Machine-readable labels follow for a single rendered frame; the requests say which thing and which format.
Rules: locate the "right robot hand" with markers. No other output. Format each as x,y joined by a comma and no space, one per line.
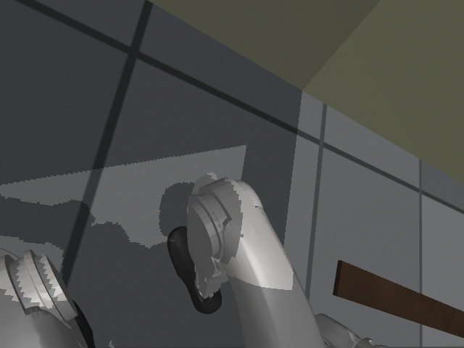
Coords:
336,335

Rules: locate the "right robot foot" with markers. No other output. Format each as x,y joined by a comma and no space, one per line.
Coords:
177,245

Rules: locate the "left robot foot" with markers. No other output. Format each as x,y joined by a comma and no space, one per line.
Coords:
84,327

